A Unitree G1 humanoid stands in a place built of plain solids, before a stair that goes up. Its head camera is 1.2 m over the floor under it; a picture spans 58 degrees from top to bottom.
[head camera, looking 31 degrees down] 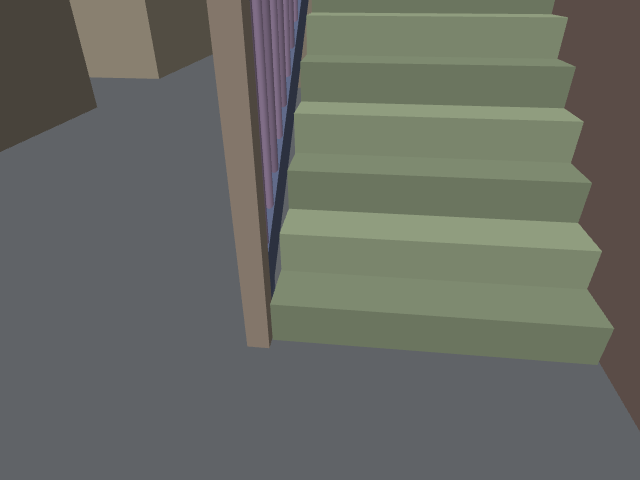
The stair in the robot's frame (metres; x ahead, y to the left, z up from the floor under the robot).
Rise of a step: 0.18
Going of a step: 0.22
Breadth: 1.20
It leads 6 degrees to the right of straight ahead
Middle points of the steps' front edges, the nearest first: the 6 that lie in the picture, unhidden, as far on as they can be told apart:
1.18 -0.41 0.18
1.40 -0.44 0.35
1.61 -0.46 0.53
1.83 -0.48 0.70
2.04 -0.51 0.88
2.26 -0.53 1.06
